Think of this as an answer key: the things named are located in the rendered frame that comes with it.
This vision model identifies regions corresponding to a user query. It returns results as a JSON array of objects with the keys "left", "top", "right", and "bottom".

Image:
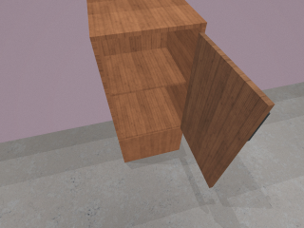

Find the cupboard door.
[{"left": 180, "top": 31, "right": 275, "bottom": 188}]

